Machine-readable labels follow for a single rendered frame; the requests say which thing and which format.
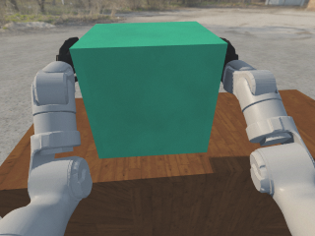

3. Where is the right robot upper arm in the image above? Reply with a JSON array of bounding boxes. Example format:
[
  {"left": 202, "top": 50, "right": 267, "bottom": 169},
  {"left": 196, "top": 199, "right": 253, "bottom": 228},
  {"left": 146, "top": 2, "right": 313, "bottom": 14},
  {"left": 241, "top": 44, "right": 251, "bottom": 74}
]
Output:
[{"left": 250, "top": 143, "right": 315, "bottom": 236}]

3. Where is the pedestal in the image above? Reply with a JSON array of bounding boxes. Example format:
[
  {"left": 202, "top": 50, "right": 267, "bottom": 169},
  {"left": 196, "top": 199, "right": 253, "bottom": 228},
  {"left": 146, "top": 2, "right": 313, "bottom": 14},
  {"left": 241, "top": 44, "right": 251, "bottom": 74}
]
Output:
[{"left": 0, "top": 89, "right": 315, "bottom": 236}]

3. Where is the left robot hand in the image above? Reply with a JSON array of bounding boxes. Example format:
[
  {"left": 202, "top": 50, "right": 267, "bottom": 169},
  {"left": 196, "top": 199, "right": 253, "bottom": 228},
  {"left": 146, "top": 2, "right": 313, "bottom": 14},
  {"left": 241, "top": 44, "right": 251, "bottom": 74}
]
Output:
[{"left": 56, "top": 36, "right": 79, "bottom": 82}]

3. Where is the right robot hand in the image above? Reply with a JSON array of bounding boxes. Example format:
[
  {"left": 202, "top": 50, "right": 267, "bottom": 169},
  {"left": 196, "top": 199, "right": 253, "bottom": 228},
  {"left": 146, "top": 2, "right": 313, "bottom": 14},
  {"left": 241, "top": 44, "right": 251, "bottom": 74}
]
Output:
[{"left": 220, "top": 37, "right": 239, "bottom": 82}]

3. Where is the robot right forearm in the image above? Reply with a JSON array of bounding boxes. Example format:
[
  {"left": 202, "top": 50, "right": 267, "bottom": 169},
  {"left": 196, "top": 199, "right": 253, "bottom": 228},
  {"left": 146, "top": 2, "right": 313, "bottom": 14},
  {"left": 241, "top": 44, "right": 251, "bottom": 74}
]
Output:
[{"left": 222, "top": 60, "right": 315, "bottom": 168}]

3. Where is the left robot upper arm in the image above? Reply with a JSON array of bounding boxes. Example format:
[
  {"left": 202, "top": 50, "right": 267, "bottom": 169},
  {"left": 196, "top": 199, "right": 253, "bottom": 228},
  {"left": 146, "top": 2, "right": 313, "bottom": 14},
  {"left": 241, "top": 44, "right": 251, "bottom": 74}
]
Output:
[{"left": 0, "top": 155, "right": 93, "bottom": 236}]

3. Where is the carton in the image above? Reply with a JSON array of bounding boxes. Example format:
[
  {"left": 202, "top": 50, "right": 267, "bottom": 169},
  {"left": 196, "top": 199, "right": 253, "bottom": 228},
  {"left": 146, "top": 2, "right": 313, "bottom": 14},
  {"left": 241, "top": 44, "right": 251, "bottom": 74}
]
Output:
[{"left": 69, "top": 21, "right": 228, "bottom": 159}]

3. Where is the robot left forearm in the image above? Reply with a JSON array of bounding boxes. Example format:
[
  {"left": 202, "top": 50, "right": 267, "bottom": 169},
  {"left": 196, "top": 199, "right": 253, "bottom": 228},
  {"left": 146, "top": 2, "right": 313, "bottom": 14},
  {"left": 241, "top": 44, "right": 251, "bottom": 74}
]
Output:
[{"left": 28, "top": 61, "right": 81, "bottom": 198}]

